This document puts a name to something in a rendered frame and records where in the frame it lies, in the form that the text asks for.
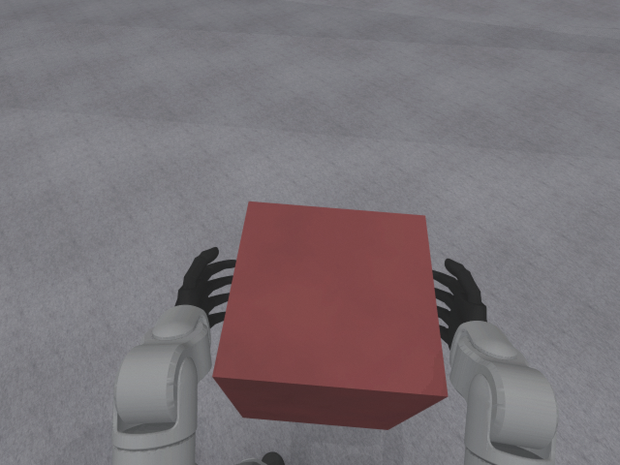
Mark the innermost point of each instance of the carton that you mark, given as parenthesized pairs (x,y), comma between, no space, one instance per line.
(331,318)

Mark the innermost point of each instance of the robot right forearm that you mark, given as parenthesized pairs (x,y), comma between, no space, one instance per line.
(512,411)

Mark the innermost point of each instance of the robot left forearm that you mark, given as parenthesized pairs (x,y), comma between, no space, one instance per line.
(155,394)

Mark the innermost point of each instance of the left robot hand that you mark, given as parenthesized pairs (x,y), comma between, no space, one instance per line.
(196,287)

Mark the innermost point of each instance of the right robot hand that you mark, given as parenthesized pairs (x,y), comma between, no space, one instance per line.
(465,304)

